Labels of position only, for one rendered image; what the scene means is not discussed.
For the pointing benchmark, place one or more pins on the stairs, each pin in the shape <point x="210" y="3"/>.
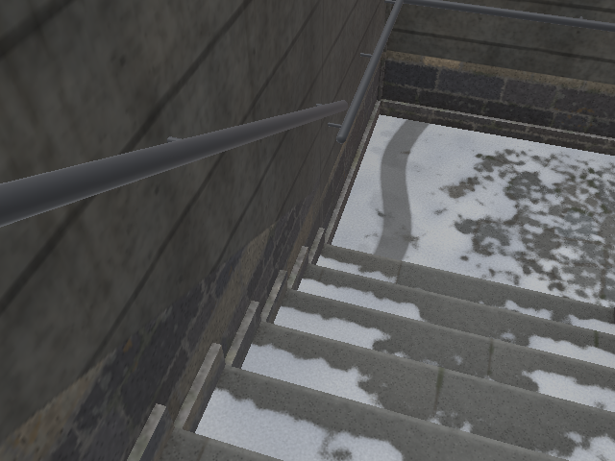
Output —
<point x="378" y="359"/>

